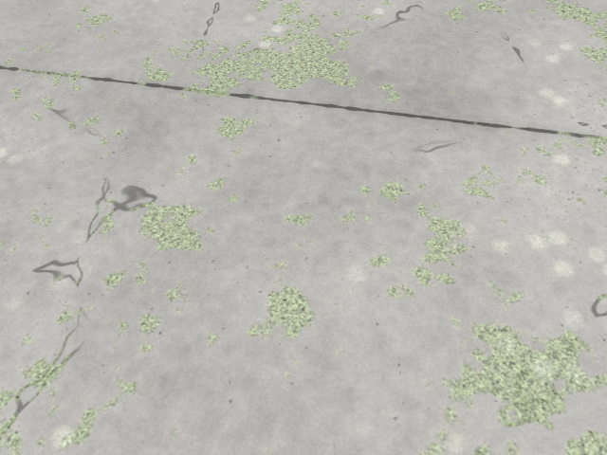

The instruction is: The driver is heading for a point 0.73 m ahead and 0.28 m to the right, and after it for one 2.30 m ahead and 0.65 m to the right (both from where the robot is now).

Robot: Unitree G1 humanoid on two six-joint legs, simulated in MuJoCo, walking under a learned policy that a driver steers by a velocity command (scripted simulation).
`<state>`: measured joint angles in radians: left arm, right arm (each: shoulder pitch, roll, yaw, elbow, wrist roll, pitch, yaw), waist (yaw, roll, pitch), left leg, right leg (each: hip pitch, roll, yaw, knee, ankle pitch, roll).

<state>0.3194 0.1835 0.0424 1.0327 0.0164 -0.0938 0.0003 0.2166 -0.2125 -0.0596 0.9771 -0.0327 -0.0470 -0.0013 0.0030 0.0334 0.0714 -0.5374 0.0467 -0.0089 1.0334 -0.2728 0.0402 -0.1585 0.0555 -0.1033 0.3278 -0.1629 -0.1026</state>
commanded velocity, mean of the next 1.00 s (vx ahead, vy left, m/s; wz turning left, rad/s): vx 0.06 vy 0.00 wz -0.41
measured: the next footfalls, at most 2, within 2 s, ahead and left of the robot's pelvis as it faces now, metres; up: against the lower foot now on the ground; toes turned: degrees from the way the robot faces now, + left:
left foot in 0.24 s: +0.18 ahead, +0.10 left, +0.00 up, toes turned -1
right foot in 0.66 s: +0.07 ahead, -0.10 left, +0.00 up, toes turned -21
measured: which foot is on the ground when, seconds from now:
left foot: up 0.00-0.22, down 0.24-0.66, up 0.68-1.00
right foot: down 0.00-0.24, up 0.26-0.64, down 0.66-1.00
